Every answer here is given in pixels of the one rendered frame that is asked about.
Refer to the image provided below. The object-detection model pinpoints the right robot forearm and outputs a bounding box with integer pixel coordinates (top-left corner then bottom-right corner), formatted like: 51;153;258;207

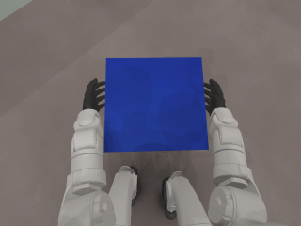
209;107;267;215

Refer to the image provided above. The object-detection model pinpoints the carton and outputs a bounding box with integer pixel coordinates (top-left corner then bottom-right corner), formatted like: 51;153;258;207
103;57;209;153

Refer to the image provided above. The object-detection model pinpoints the left robot forearm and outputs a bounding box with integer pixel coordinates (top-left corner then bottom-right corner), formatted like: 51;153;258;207
57;108;107;226

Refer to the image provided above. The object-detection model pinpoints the robot right upper arm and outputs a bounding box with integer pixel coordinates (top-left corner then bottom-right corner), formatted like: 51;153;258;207
208;185;289;226

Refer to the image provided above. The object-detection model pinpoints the left robot hand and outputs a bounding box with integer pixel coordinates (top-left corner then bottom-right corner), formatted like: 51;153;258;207
82;78;105;112

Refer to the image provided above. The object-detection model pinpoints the right robot hand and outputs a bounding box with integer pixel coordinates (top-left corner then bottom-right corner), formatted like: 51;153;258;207
203;79;226;116

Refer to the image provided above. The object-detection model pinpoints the right robot thigh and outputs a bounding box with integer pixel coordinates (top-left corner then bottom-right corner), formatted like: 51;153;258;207
166;176;213;226

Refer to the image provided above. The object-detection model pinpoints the robot left upper arm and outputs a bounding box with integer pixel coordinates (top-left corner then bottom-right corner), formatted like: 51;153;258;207
58;190;117;226

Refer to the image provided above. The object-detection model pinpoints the robot right foot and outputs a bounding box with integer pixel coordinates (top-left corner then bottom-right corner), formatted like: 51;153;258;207
162;177;177;220

